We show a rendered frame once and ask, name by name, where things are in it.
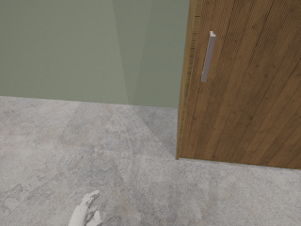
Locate left robot hand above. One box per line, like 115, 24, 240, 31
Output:
68, 190, 103, 226

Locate wardrobe door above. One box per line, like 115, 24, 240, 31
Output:
180, 0, 301, 169

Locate handle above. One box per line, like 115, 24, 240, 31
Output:
201, 31, 216, 82

